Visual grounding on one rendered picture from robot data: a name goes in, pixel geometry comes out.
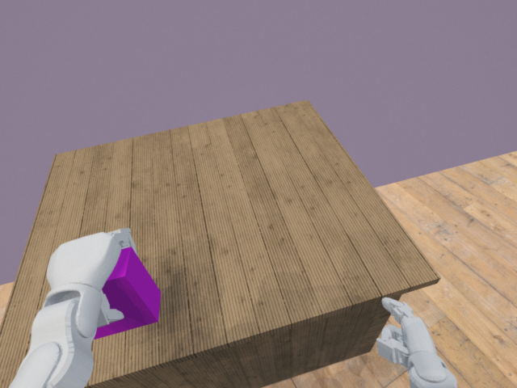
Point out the left robot hand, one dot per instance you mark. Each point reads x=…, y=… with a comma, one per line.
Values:
x=90, y=260

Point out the sponge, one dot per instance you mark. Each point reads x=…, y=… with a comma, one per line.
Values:
x=131, y=290

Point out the robot left forearm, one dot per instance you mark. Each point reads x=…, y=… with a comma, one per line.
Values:
x=62, y=333

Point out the table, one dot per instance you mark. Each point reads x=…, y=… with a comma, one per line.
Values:
x=270, y=247

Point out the robot right forearm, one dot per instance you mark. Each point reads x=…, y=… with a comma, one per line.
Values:
x=427, y=370

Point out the right robot hand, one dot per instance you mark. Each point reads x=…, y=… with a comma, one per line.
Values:
x=395, y=344

